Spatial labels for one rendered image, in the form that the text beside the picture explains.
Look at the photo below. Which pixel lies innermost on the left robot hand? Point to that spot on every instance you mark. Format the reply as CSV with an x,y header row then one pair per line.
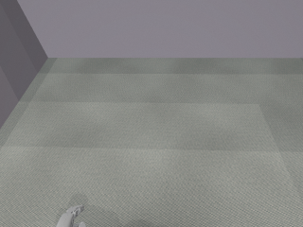
x,y
67,219

